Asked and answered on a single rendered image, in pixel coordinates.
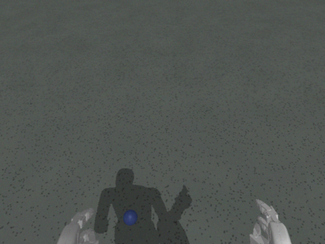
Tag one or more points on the left robot hand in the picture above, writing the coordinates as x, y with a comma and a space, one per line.
71, 233

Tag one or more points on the ball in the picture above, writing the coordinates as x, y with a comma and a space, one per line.
130, 217

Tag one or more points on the right robot hand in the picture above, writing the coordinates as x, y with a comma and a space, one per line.
275, 231

